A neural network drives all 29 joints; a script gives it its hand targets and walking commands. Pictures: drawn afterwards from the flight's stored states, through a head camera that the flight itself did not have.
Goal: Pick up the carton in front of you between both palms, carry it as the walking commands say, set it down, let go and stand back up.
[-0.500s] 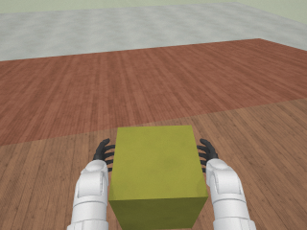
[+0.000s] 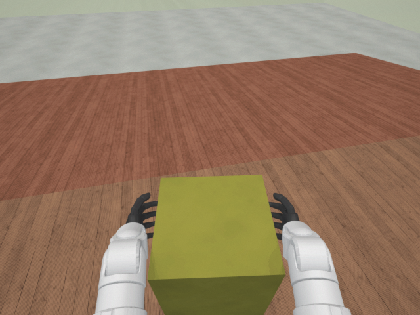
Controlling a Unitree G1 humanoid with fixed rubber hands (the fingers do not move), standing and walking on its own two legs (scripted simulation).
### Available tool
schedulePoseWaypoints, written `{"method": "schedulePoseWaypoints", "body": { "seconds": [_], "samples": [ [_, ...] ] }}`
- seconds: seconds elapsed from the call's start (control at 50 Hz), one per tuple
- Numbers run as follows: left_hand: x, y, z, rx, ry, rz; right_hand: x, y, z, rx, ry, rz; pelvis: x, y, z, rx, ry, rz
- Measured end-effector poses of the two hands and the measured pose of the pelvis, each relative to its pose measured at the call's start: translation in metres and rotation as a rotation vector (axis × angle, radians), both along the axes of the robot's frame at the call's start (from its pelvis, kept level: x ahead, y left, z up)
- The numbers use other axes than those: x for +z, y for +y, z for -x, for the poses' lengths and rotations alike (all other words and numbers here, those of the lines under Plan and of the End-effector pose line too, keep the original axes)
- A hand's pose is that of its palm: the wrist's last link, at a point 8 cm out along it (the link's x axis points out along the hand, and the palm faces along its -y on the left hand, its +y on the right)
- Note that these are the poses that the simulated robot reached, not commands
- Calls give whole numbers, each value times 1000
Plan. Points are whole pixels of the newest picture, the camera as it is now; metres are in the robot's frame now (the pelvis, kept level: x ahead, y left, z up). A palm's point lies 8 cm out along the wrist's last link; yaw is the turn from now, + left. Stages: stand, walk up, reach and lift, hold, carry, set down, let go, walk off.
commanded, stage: hold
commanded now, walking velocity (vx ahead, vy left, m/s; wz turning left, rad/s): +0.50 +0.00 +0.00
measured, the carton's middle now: (213, 249) +0.29 +0.00 -0.03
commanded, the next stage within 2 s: carry in 0.02 s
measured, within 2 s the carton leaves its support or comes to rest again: neither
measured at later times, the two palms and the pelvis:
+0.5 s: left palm (143, 175) +0.41 +0.15 +0.08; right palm (278, 176) +0.40 -0.14 +0.08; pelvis +0.14 +0.00 -0.01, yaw +1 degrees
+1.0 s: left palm (139, 117) +0.70 +0.22 +0.05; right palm (234, 115) +0.69 -0.08 +0.06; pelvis +0.43 +0.07 -0.01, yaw +0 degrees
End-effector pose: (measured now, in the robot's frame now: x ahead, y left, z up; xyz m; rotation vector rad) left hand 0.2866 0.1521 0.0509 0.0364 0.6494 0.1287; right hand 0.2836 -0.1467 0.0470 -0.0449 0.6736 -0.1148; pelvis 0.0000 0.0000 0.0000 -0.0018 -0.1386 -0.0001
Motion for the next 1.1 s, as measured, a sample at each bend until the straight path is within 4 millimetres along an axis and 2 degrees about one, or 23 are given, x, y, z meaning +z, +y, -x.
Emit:
{"method": "schedulePoseWaypoints", "body": {
  "seconds": [0.1, 0.16, 0.28, 0.4, 0.46, 0.52, 0.62, 0.68, 0.76, 0.82, 0.9, 1.0, 1.1],
  "samples": [
    [0, 1, -5, 5, -7, 11, 1, 1, -5, -6, -7, -4, -3, 1, -7, 11, 79, 7],
    [5, 7, -13, 16, -33, 22, 7, 7, -14, -10, -32, -8, -6, 6, -14, 37, 122, 10],
    [17, 29, -34, 43, -39, 42, 22, 28, -42, -8, -38, -28, -7, 21, -45, 4, 180, 7],
    [32, 22, -77, 37, 7, 66, 34, 22, -75, -40, 7, -39, 1, 17, -88, -1, 225, 36],
    [34, 10, -103, 44, -9, 85, 35, 10, -99, -60, -9, -59, -5, 10, -116, 5, 227, 32],
    [29, 0, -127, 35, -15, 66, 28, 0, -124, -69, -15, -80, -16, 3, -146, 32, 224, 38],
    [26, 7, -159, 85, 68, 74, 29, 7, -171, -34, 71, -77, -6, 0, -192, 50, 229, 16],
    [34, 17, -190, 116, 70, 80, 37, 17, -209, -10, 75, -78, 0, 3, -223, 49, 232, 3],
    [38, 32, -242, 133, 52, 87, 40, 32, -264, 0, 58, -82, -1, 15, -272, 47, 230, -3],
    [33, 45, -287, 130, 41, 96, 35, 46, -307, -3, 47, -77, -8, 29, -315, 43, 223, 0],
    [14, 63, -353, 110, 22, 113, 21, 63, -366, -20, 25, -60, -28, 51, -373, 22, 206, -14],
    [1, 68, -411, 71, 121, 111, 8, 68, -411, -64, 120, -51, -13, 67, -426, -5, 219, 2],
    [12, 67, -472, 32, 114, 102, 20, 67, -464, -91, 112, -47, 2, 73, -485, 1, 230, 27]
  ]
}}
